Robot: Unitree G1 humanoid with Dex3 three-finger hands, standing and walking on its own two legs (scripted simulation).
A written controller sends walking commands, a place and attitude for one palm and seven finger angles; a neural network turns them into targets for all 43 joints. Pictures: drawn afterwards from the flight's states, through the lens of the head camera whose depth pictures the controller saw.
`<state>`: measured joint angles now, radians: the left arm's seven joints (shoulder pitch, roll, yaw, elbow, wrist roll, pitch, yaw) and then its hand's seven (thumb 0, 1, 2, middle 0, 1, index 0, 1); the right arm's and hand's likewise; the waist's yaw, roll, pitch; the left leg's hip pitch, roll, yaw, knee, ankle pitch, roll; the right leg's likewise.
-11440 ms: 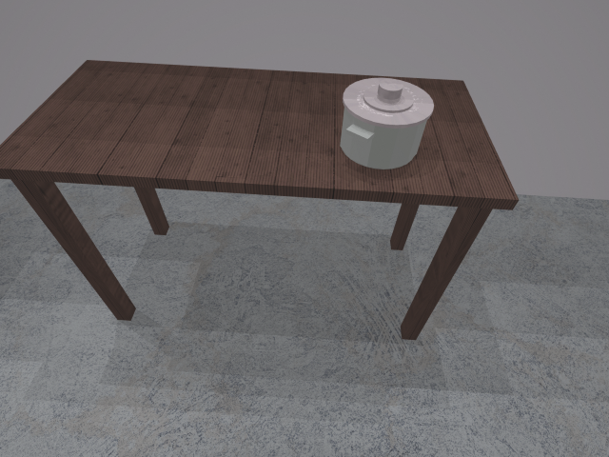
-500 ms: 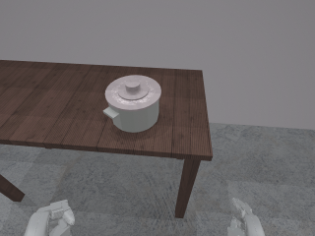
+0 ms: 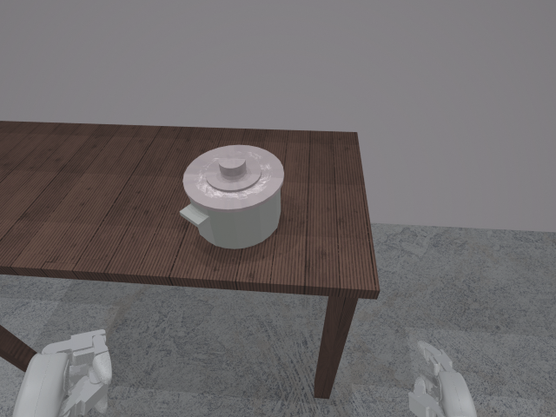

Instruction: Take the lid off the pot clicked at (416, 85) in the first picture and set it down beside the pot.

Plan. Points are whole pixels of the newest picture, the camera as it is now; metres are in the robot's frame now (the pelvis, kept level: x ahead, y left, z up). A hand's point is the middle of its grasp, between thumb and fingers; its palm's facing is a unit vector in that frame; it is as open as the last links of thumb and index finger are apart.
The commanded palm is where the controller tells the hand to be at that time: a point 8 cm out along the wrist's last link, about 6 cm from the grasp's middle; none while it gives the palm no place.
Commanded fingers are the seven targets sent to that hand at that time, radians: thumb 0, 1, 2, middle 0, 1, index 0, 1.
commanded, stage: raise the hand higher, near the body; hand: left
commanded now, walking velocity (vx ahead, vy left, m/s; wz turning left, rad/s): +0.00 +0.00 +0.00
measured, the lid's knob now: (232, 164) +0.52 +0.15 +0.09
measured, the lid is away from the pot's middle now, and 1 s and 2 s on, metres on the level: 0.00 0.00 0.00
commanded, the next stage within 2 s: reach forward and open the fingers in 0.30 s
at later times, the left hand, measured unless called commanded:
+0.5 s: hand (98, 338) +0.17 +0.24 +0.10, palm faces +0.22 -0.66 -0.72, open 3.1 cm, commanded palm +0.13 +0.27 +0.13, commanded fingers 0.00 0.74 0.94 -1.20 -1.33 -1.20 -1.33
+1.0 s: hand (77, 305) +0.20 +0.27 +0.12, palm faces -0.16 -0.05 -0.99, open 5.2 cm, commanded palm +0.18 +0.26 +0.18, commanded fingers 0.00 -0.03 1.32 -0.94 -0.40 -0.94 -0.40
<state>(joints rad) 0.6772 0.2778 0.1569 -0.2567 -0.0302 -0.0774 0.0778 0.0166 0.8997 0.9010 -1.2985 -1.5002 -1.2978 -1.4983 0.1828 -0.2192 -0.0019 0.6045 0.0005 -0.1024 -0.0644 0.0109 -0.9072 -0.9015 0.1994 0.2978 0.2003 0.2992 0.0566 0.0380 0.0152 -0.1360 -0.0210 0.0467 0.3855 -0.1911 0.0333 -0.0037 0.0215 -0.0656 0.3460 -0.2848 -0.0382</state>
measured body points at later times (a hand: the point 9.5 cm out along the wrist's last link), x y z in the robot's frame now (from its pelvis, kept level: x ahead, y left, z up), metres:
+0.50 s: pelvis -0.01 +0.00 +0.00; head -0.01 -0.03 +0.45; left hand +0.16 +0.27 +0.14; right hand +0.19 -0.21 -0.09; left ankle +0.02 +0.10 -0.74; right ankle -0.06 -0.09 -0.74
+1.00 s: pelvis -0.04 +0.01 +0.00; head -0.04 -0.05 +0.44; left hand +0.20 +0.27 +0.17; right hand +0.19 -0.21 -0.09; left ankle +0.01 +0.10 -0.74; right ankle -0.06 -0.09 -0.74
